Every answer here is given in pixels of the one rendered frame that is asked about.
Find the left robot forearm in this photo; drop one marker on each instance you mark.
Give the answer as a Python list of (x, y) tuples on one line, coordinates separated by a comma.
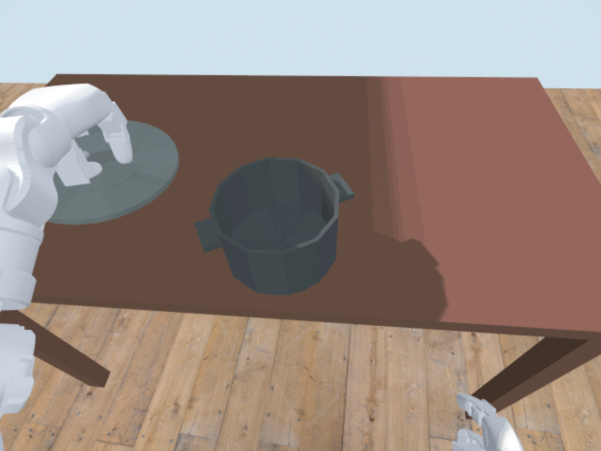
[(32, 142)]

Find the left robot hand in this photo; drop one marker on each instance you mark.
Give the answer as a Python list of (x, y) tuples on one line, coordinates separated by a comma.
[(81, 107)]

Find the pot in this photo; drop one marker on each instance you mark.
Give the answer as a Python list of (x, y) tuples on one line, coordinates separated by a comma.
[(277, 220)]

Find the knob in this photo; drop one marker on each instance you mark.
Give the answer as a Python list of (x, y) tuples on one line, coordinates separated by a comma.
[(99, 151)]

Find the robot left upper arm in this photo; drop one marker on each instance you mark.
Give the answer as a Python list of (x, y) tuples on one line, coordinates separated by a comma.
[(16, 368)]

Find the lid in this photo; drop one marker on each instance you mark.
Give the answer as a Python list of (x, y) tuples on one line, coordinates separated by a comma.
[(120, 188)]

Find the right robot hand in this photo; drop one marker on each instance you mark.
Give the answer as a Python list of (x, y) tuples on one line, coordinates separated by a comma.
[(498, 434)]

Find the table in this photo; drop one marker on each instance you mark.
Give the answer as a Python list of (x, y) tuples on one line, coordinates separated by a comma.
[(474, 210)]

